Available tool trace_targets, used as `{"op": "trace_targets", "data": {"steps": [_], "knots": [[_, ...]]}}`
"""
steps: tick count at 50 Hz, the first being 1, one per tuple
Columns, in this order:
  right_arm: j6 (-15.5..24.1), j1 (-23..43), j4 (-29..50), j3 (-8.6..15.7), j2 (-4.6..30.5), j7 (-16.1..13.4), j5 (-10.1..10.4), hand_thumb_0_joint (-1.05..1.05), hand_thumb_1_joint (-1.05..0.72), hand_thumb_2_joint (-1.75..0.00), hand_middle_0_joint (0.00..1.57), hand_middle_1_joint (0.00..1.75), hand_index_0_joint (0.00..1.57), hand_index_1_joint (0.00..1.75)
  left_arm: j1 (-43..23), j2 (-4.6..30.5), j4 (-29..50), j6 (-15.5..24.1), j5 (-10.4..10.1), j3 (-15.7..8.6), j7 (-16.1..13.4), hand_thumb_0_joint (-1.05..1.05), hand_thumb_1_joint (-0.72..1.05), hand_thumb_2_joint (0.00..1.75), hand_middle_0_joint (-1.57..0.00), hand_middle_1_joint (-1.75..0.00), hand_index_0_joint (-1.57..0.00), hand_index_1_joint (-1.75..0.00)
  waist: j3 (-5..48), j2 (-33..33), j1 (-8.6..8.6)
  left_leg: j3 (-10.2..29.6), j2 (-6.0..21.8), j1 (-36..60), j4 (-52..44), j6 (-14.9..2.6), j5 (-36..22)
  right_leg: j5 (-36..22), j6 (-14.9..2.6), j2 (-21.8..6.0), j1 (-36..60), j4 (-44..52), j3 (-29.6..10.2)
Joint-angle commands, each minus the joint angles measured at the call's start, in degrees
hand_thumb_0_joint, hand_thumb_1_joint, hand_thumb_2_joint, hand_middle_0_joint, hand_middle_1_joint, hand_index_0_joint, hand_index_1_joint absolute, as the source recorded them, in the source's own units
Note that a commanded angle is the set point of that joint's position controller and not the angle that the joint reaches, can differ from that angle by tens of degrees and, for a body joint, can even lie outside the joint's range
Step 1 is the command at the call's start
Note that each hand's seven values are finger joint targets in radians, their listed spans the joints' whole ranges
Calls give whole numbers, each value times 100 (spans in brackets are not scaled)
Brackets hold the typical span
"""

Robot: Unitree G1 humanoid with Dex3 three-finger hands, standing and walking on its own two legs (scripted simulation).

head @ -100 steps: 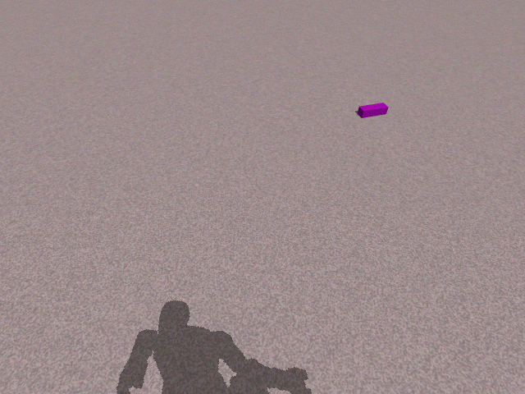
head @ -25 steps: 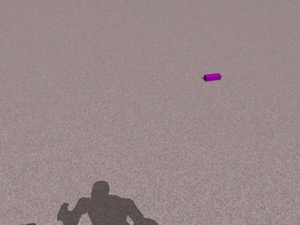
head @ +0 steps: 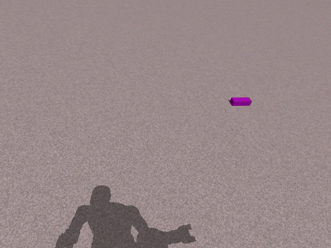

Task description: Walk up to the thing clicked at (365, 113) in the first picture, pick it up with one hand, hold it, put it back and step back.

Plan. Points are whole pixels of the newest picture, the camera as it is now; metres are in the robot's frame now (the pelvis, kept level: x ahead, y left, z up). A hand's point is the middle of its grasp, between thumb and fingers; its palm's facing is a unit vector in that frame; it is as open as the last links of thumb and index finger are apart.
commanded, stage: walk up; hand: left
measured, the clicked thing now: (240, 101) +1.72 -0.81 -0.73
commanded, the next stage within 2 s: none
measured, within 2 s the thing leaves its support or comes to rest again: neither
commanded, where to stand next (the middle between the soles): +1.29 -1.04 m, yaw +11 degrees
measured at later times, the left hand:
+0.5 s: hand (136, 192) +0.33 +0.09 -0.11, palm faces +0.08 -0.93 -0.35, open 7.4 cm
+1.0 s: hand (173, 135) +0.61 -0.02 -0.14, palm faces +0.03 -0.96 -0.27, open 7.4 cm
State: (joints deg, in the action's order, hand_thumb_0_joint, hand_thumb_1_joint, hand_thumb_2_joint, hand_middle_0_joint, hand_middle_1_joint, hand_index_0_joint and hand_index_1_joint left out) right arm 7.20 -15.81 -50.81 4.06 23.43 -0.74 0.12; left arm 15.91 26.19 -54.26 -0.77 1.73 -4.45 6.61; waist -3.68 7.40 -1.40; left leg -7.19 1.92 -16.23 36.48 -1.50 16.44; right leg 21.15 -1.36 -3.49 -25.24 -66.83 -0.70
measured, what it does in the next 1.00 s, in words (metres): walks ahead: right foot, then left foot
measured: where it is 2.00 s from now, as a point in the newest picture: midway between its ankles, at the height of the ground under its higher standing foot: (239, 171)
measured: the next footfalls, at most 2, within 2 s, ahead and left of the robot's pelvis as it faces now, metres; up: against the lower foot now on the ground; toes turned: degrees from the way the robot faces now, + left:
right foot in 0.28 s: +0.33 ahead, -0.27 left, +0.00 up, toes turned -4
left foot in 0.72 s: +0.55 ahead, -0.13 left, +0.00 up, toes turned +11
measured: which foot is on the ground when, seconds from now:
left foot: down 0.00-0.30, up 0.32-0.70, down 0.72-1.00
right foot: up 0.00-0.26, down 0.28-0.74, up 0.76-1.00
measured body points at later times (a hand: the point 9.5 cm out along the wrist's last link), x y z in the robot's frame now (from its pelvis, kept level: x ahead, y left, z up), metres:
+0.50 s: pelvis +0.27 -0.19 +0.02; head +0.28 -0.20 +0.46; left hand +0.33 +0.14 -0.08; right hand +0.37 -0.52 -0.10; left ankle +0.30 -0.04 -0.64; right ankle +0.29 -0.27 -0.72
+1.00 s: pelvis +0.51 -0.30 +0.01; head +0.52 -0.25 +0.45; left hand +0.61 +0.03 -0.12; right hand +0.57 -0.64 -0.06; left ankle +0.51 -0.14 -0.72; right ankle +0.62 -0.50 -0.66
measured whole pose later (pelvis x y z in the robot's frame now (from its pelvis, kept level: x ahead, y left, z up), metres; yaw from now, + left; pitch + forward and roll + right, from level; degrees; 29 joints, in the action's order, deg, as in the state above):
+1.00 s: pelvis +0.51 -0.30 +0.01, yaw +3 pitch -3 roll +1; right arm 7.6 -19.4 -51.8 1.9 23.6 -1.7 -0.6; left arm 11.7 27.3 -45.9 -2.3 1.1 -6.3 7.2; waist -4.4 8.2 -0.5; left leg -6.4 6.1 -11.6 31.9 1.7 16.6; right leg 16.2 1.1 -8.0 -33.2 -56.8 -6.6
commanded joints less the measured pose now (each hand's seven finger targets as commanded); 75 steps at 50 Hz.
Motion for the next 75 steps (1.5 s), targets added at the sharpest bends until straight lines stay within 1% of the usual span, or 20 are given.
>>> {"op": "trace_targets", "data": {"steps": [1,9,13,14,15,17,22,31,34,35,37,38,42,46,51,57,59,60,65,75], "knots": [[197,134,334,456,1904,-65,19,0,-90,-90,20,30,20,30,-84,1250,637,113,3,-453,114,0,90,90,-20,-30,-20,-30,-279,-1169,-111,1779,1587,-241,-2333,-1039,1343,-501,192,-710,-969,573,-453],[239,-151,38,449,2142,-25,-49,0,-90,-90,20,30,20,30,-1331,921,988,134,-35,-433,296,0,90,90,-20,-30,-20,-30,-12,-1545,137,745,1196,-17,-2035,-781,-632,-1529,92,-495,-4,2836,257],[72,-26,47,407,2044,-129,-54,0,-90,-90,20,30,20,30,-129,1232,601,140,-20,-659,167,0,90,90,-20,-30,-20,-30,942,-924,-650,246,1099,-222,505,-465,-2488,-745,-170,27,2122,3268,625],[29,-248,46,260,1633,-137,-83,0,-90,-90,20,30,20,30,873,1561,323,199,35,-838,63,0,90,90,-20,-30,-20,-30,1353,181,-1137,202,662,-1208,2444,-303,-1718,-11,-321,29,3329,3539,229],[40,-405,223,56,1001,-138,-45,0,-90,-90,20,30,20,30,1155,2039,261,250,86,-921,-34,0,90,90,-20,-30,-20,-30,1064,1895,-1115,207,-274,-2888,3684,-157,1366,676,-429,-1168,3741,4463,-1658],[-24,-226,148,179,1603,-246,-62,0,-90,-90,20,30,20,30,141,2204,640,242,-115,-883,-166,0,90,90,-20,-30,-20,-30,883,1021,-704,693,261,-3140,4430,-161,1171,1638,-994,-2047,2974,5573,-3294],[-92,-654,-352,186,1505,-42,28,0,-90,-90,20,30,20,30,-652,1217,830,394,-82,-511,-227,0,90,90,-20,-30,-20,-30,92,292,21,732,531,-1753,2801,-162,-182,-303,-572,-783,1008,5248,-536],[-27,236,180,110,1197,2,50,0,-90,-90,20,30,20,30,-153,963,1112,310,28,-410,-108,0,90,90,-20,-30,-20,-30,98,-243,-279,63,88,-894,-20,60,-1066,-2112,-650,-625,1628,4926,-11],[-41,-741,7,211,1280,-163,13,0,-90,-90,20,30,20,30,-116,986,1259,232,-22,-390,-155,0,90,90,-20,-30,-20,-30,662,-790,206,-205,-282,772,-596,-128,-1235,-3707,-436,-452,1472,3358,313],[-43,-1355,-81,309,1530,-230,-44,0,-90,-90,20,30,20,30,-1,870,1343,229,-30,-323,-189,0,90,90,-20,-30,-20,-30,956,-1054,492,206,17,1699,-740,-382,-1257,-3608,-226,-322,961,2384,407],[-47,-1833,86,570,2348,-383,-150,0,-90,-90,20,30,20,30,465,568,1432,188,-8,-264,-259,0,90,90,-20,-30,-20,-30,1594,-2143,638,4561,2814,3492,-1239,-1548,-42,1519,340,623,-1739,-427,139],[-40,-1467,198,622,2384,-444,93,0,-90,-90,20,30,20,30,374,1432,1360,64,17,-431,-317,0,90,90,-20,-30,-20,-30,1542,-1222,631,5410,3319,3346,-1595,-2051,493,1163,236,256,-2028,-1174,-787],[69,-613,326,266,1718,-399,107,0,-90,-90,20,30,20,30,-97,1117,1263,114,-48,-446,-190,0,90,90,-20,-30,-20,-30,375,-477,252,2009,1895,856,-1675,-1121,-1804,-23,195,-100,-1049,-713,-931],[181,-133,337,318,1889,-230,-21,0,-90,-90,20,30,20,30,60,826,1192,-42,-49,-421,43,0,90,90,-20,-30,-20,-30,-128,-1530,-53,677,1313,-139,-1877,-943,-996,-443,238,-340,-699,610,-426],[213,-114,281,424,2228,-148,-99,0,-90,-90,20,30,20,30,-775,853,1272,-84,-41,-488,225,0,90,90,-20,-30,-20,-30,-164,-1933,194,530,1254,-576,-2162,-808,534,-1117,196,-544,-54,2415,-75],[-41,-219,203,253,1618,-215,-101,0,-90,-90,20,30,20,30,494,1369,681,81,74,-773,78,0,90,90,-20,-30,-20,-30,1059,-149,-588,-110,807,-1076,1413,-412,-471,-369,-119,117,2561,3520,440],[-108,-364,403,63,1235,-284,8,0,-90,-90,20,30,20,30,631,2110,871,149,81,-884,-109,0,90,90,-20,-30,-20,-30,807,1533,-682,143,-74,-3292,3555,-56,1683,744,-865,-1699,3023,5206,-2788],[-131,-259,312,153,1559,-340,-67,0,-90,-90,20,30,20,30,280,2177,947,135,-13,-883,-151,0,90,90,-20,-30,-20,-30,682,1199,-590,474,316,-3101,3832,-86,1539,1032,-1167,-1925,2601,5400,-3215],[-71,-699,-253,135,1552,-214,47,0,-90,-90,20,30,20,30,-329,1252,1126,202,-22,-565,-247,0,90,90,-20,-30,-20,-30,432,604,-76,604,477,-1903,2493,-106,540,-1279,-1115,-845,1473,4566,-818],[-50,-806,-72,185,1297,-209,0,0,-90,-90,20,30,20,30,-520,1082,1656,131,76,-396,-183,0,90,90,-20,-30,-20,-30,102,-211,150,138,88,10,211,-115,-698,-854,-941,-926,376,4504,-361]]}}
